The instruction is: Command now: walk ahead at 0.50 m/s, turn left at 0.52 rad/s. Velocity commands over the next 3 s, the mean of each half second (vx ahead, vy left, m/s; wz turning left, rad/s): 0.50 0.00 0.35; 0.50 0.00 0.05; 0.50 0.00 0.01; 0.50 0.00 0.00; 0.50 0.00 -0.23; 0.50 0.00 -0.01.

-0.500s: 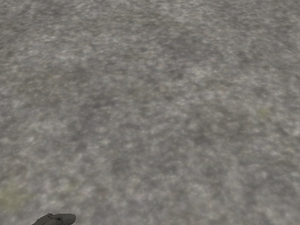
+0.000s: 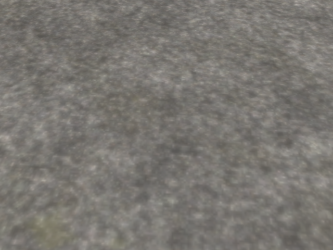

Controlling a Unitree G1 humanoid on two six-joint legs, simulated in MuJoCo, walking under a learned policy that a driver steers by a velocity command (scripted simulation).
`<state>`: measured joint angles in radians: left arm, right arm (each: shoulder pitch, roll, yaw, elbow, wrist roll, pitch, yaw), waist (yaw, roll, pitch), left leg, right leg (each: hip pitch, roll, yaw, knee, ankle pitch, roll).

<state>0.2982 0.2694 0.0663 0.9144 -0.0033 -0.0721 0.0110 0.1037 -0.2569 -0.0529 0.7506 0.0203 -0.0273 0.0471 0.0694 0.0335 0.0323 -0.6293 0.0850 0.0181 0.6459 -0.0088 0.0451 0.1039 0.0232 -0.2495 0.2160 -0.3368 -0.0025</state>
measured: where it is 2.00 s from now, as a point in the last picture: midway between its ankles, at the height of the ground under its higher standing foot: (151, 110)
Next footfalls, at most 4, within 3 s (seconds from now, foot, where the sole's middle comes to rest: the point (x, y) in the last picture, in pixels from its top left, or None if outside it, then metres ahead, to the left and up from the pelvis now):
0.08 left None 0.21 0.11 -0.77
0.60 right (198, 230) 0.55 -0.06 -0.77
1.14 left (134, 171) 0.80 0.23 -0.77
1.66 right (178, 118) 1.14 0.05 -0.77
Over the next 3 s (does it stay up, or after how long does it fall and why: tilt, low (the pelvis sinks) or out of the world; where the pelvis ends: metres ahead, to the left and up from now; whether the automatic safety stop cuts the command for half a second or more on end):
stays up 1.67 0.18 0.01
